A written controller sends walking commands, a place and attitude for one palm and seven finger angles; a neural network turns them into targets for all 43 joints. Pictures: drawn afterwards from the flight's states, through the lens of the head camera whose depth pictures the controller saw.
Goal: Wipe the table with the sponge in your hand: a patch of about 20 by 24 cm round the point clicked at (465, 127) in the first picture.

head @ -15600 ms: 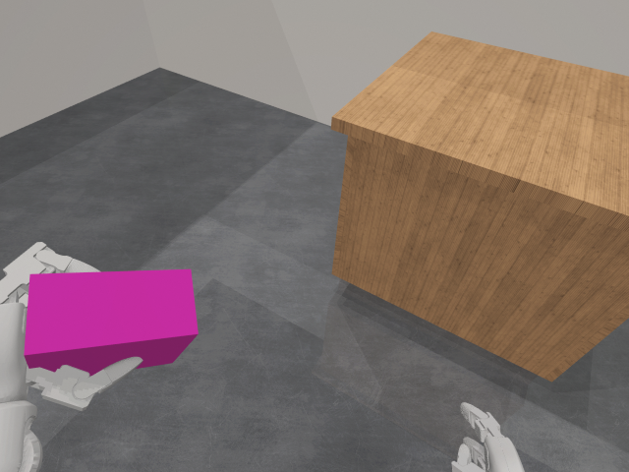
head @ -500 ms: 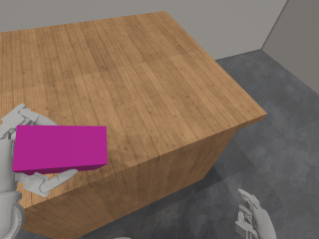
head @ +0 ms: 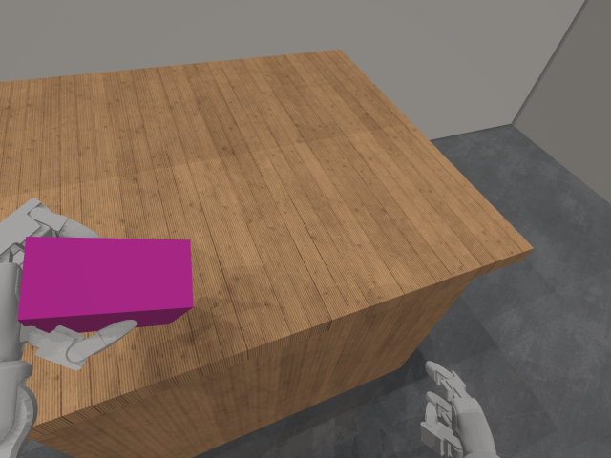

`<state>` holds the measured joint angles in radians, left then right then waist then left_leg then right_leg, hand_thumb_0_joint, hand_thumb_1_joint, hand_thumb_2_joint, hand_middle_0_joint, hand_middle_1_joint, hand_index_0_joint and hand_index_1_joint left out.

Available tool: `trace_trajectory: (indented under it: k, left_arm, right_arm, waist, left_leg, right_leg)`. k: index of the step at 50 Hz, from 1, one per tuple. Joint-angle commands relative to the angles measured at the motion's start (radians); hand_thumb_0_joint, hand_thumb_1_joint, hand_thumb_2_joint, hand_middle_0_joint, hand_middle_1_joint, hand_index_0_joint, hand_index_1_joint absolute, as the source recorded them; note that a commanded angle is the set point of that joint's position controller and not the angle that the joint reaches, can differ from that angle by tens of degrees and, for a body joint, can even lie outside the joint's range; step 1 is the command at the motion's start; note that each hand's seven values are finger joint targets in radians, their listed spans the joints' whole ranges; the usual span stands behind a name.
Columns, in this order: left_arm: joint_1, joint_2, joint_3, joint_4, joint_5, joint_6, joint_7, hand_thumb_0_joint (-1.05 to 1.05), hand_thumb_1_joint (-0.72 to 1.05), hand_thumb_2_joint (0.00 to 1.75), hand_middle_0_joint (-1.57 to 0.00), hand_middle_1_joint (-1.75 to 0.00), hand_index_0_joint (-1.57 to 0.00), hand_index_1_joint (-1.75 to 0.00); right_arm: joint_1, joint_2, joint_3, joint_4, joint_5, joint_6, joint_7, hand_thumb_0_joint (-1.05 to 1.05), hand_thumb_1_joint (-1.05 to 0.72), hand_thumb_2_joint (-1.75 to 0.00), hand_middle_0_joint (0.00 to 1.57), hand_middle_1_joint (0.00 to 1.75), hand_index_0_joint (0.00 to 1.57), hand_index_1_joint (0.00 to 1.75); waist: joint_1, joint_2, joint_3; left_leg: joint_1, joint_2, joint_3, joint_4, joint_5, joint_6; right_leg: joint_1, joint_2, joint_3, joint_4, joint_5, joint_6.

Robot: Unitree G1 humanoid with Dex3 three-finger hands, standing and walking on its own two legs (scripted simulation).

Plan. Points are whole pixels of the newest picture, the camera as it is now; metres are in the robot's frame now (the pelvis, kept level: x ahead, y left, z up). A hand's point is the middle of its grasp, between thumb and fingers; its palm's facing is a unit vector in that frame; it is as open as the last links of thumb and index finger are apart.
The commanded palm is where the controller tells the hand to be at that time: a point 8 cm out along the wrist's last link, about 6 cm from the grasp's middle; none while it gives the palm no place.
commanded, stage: come to a stop and stand still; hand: left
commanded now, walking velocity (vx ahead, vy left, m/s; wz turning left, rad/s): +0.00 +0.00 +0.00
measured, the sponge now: (135, 288) +0.24 +0.21 +0.14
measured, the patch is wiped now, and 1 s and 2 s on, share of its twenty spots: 0.00 0.00 0.00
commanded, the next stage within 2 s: look again from close up in 0.14 s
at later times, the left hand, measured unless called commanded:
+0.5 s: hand (85, 295) +0.21 +0.23 +0.17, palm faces +0.40 -0.84 -0.36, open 10.5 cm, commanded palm +0.16 +0.27 +0.18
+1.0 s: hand (139, 284) +0.23 +0.20 +0.16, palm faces +0.35 -0.86 -0.38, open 10.5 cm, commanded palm +0.17 +0.23 +0.18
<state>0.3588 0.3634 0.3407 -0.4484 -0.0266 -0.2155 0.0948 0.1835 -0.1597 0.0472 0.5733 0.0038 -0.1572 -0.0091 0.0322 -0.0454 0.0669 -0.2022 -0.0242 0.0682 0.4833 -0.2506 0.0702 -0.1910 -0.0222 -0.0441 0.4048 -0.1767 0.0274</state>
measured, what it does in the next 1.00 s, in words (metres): shifts its weight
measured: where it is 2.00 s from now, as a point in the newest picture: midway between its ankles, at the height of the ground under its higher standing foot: outside the picture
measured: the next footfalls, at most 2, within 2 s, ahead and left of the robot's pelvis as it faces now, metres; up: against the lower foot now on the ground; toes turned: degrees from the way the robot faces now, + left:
none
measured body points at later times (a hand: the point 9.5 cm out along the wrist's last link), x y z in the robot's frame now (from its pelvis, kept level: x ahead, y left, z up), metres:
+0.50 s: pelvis +0.00 -0.01 +0.00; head +0.02 +0.00 +0.45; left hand +0.19 +0.28 +0.19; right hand +0.18 -0.23 -0.07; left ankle +0.01 +0.07 -0.74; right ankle +0.03 -0.14 -0.74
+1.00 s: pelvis +0.01 -0.05 +0.00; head +0.04 -0.03 +0.45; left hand +0.21 +0.24 +0.18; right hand +0.19 -0.27 -0.07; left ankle +0.01 +0.07 -0.74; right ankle +0.03 -0.14 -0.74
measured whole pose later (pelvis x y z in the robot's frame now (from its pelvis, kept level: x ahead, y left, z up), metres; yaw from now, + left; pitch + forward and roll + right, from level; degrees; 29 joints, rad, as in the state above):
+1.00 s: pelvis +0.01 -0.05 +0.00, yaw +0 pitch -1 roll -1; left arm 0.43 0.38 0.36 -0.50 -0.07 -0.16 0.09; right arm 0.20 -0.18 0.01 0.55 0.02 -0.10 -0.02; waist 0.02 -0.02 0.06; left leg -0.21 0.03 0.05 0.47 -0.25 0.00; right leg -0.21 0.03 -0.06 0.42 -0.20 -0.04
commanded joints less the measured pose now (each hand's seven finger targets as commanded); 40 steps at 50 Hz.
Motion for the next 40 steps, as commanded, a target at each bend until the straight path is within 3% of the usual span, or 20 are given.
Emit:
trace_trajectory:
  k: [1, 5, 7, 15, 16, 20, 21, 25, 26, 29, 30, 31, 33, 35, 36, 40]
  left_arm:
    - [-0.023, 0.139, 0.118, -0.234, -0.026, -0.08, 0.019, 0.0, 0.1, 1.3, -1.2, -1.6, -1.2, -1.6]
    - [0.023, 0.13, 0.109, -0.223, -0.027, -0.064, 0.016, 0.0, 0.1, 1.3, -1.2, -1.6, -1.2, -1.6]
    - [0.019, 0.129, 0.098, -0.213, -0.028, -0.061, 0.012, 0.0, 0.1, 1.3, -1.2, -1.6, -1.2, -1.6]
    - [-0.052, 0.187, 0.134, -0.299, -0.018, -0.061, 0.038, 0.0, 0.1, 1.3, -1.2, -1.6, -1.2, -1.6]
    - [-0.041, 0.153, 0.105, -0.274, -0.024, -0.062, 0.034, 0.0, 0.1, 1.3, -1.2, -1.6, -1.2, -1.6]
    - [-0.01, 0.171, 0.132, -0.252, -0.021, -0.054, 0.042, 0.0, 0.1, 1.3, -1.2, -1.6, -1.2, -1.6]
    - [0.004, 0.131, 0.097, -0.218, -0.028, -0.053, 0.035, 0.0, 0.1, 1.3, -1.2, -1.6, -1.2, -1.6]
    - [0.011, 0.144, 0.109, -0.191, -0.022, -0.041, 0.037, 0.0, 0.1, 1.3, -1.2, -1.6, -1.2, -1.6]
    - [0.009, 0.112, 0.078, -0.166, -0.027, -0.04, 0.03, 0.0, 0.1, 1.3, -1.2, -1.6, -1.2, -1.6]
    - [-0.012, 0.141, 0.099, -0.186, -0.024, -0.039, 0.032, 0.0, 0.1, 1.3, -1.2, -1.6, -1.2, -1.6]
    - [-0.025, 0.163, 0.116, -0.212, -0.019, -0.036, 0.038, 0.0, 0.1, 1.3, -1.2, -1.6, -1.2, -1.6]
    - [-0.018, 0.135, 0.091, -0.188, -0.027, -0.036, 0.033, 0.0, 0.1, 1.3, -1.2, -1.6, -1.2, -1.6]
    - [-0.04, 0.155, 0.106, -0.221, -0.029, -0.035, 0.032, 0.0, 0.1, 1.3, -1.2, -1.6, -1.2, -1.6]
    - [-0.063, 0.186, 0.132, -0.264, -0.028, -0.033, 0.037, 0.0, 0.1, 1.3, -1.2, -1.6, -1.2, -1.6]
    - [-0.062, 0.151, 0.1, -0.256, -0.035, -0.034, 0.031, 0.0, 0.1, 1.3, -1.2, -1.6, -1.2, -1.6]
    - [-0.039, 0.179, 0.129, -0.276, -0.038, -0.026, 0.032, 0.0, 0.1, 1.3, -1.2, -1.6, -1.2, -1.6]
  right_arm:
    - [-0.063, -0.151, -0.071, -0.147, 0.005, -0.036, -0.01, 0.0, -0.9, -0.9, 0.2, 0.3, 0.2, 0.3]
    - [-0.066, -0.158, -0.079, -0.155, 0.014, -0.029, -0.01, 0.0, -0.9, -0.9, 0.2, 0.3, 0.2, 0.3]
    - [-0.051, -0.166, -0.087, -0.155, 0.012, -0.021, -0.01, 0.0, -0.9, -0.9, 0.2, 0.3, 0.2, 0.3]
    - [-0.087, -0.162, -0.082, -0.156, 0.015, -0.022, -0.03, 0.0, -0.9, -0.9, 0.2, 0.3, 0.2, 0.3]
    - [-0.077, -0.165, -0.077, -0.153, 0.007, -0.018, -0.03, 0.0, -0.9, -0.9, 0.2, 0.3, 0.2, 0.3]
    - [-0.081, -0.162, -0.083, -0.15, 0.013, -0.025, -0.031, 0.0, -0.9, -0.9, 0.2, 0.3, 0.2, 0.3]
    - [-0.07, -0.163, -0.077, -0.147, 0.007, -0.019, -0.029, 0.0, -0.9, -0.9, 0.2, 0.3, 0.2, 0.3]
    - [-0.081, -0.162, -0.081, -0.146, 0.015, -0.019, -0.03, 0.0, -0.9, -0.9, 0.2, 0.3, 0.2, 0.3]
    - [-0.065, -0.166, -0.077, -0.142, 0.009, -0.012, -0.029, 0.0, -0.9, -0.9, 0.2, 0.3, 0.2, 0.3]
    - [-0.067, -0.166, -0.084, -0.151, 0.012, -0.014, -0.031, 0.0, -0.9, -0.9, 0.2, 0.3, 0.2, 0.3]
    - [-0.086, -0.165, -0.082, -0.149, 0.015, -0.014, -0.034, 0.0, -0.9, -0.9, 0.2, 0.3, 0.2, 0.3]
    - [-0.073, -0.162, -0.076, -0.146, 0.009, -0.01, -0.033, 0.0, -0.9, -0.9, 0.2, 0.3, 0.2, 0.3]
    - [-0.075, -0.164, -0.083, -0.154, 0.012, -0.011, -0.032, 0.0, -0.9, -0.9, 0.2, 0.3, 0.2, 0.3]
    - [-0.094, -0.158, -0.082, -0.153, 0.016, -0.01, -0.034, 0.0, -0.9, -0.9, 0.2, 0.3, 0.2, 0.3]
    - [-0.08, -0.16, -0.079, -0.154, 0.011, -0.006, -0.032, 0.0, -0.9, -0.9, 0.2, 0.3, 0.2, 0.3]
    - [-0.089, -0.155, -0.087, -0.161, 0.018, -0.006, -0.025, 0.0, -0.9, -0.9, 0.2, 0.3, 0.2, 0.3]
  waist:
    - [-0.008, 0.175, -0.162]
    - [-0.012, 0.123, -0.178]
    - [-0.012, 0.103, -0.177]
    - [-0.007, 0.145, -0.179]
    - [-0.006, 0.149, -0.164]
    - [-0.006, 0.111, -0.162]
    - [-0.008, 0.11, -0.145]
    - [-0.01, 0.093, -0.12]
    - [-0.012, 0.088, -0.109]
    - [-0.009, 0.073, -0.122]
    - [-0.01, 0.094, -0.123]
    - [-0.011, 0.075, -0.12]
    - [-0.01, 0.074, -0.131]
    - [-0.011, 0.108, -0.145]
    - [-0.012, 0.118, -0.142]
    - [-0.01, 0.16, -0.162]
  left_leg:
    - [-0.029, 0.105, -0.123, -0.152, 0.23, -0.097]
    - [0.022, 0.113, -0.115, -0.133, 0.336, -0.116]
    - [0.012, 0.121, -0.124, -0.138, 0.33, -0.114]
    - [-0.007, 0.106, -0.122, -0.155, 0.154, -0.09]
    - [-0.035, 0.103, -0.125, -0.167, 0.127, -0.081]
    - [-0.022, 0.1, -0.117, -0.15, 0.103, -0.074]
    - [-0.036, 0.097, -0.116, -0.159, 0.075, -0.067]
    - [-0.028, 0.099, -0.118, -0.166, 0.053, -0.068]
    - [-0.051, 0.098, -0.121, -0.179, 0.028, -0.064]
    - [-0.051, 0.1, -0.122, -0.171, 0.022, -0.056]
    - [-0.04, 0.096, -0.116, -0.17, 0.024, -0.059]
    - [-0.045, 0.095, -0.12, -0.179, 0.017, -0.057]
    - [-0.028, 0.105, -0.125, -0.179, 0.035, -0.058]
    - [-0.005, 0.113, -0.124, -0.181, 0.056, -0.065]
    - [-0.014, 0.116, -0.128, -0.19, 0.062, -0.063]
    - [0.019, 0.144, -0.128, -0.167, 0.146, -0.069]
  right_leg:
    - [0.125, 0.0, 0.027, 0.001, 0.166, -0.043]
    - [0.109, -0.003, 0.023, -0.002, 0.204, -0.038]
    - [0.115, -0.004, 0.023, -0.003, 0.189, -0.037]
    - [0.128, -0.021, 0.053, -0.011, 0.153, -0.04]
    - [0.137, -0.019, 0.045, -0.02, 0.136, -0.038]
    - [0.124, -0.03, 0.071, -0.04, 0.137, -0.043]
    - [0.115, -0.028, 0.067, -0.055, 0.109, -0.041]
    - [0.084, -0.029, 0.081, -0.074, 0.084, -0.042]
    - [0.085, -0.023, 0.071, -0.079, 0.053, -0.039]
    - [0.102, -0.031, 0.088, -0.084, 0.058, -0.04]
    - [0.094, -0.028, 0.088, -0.087, 0.057, -0.039]
    - [0.094, -0.021, 0.075, -0.093, 0.041, -0.037]
    - [0.098, -0.016, 0.077, -0.081, 0.058, -0.037]
    - [0.092, -0.008, 0.069, -0.065, 0.07, -0.036]
    - [0.098, 0.0, 0.054, -0.057, 0.069, -0.033]
    - [0.085, 0.0, 0.05, -0.023, 0.106, -0.034]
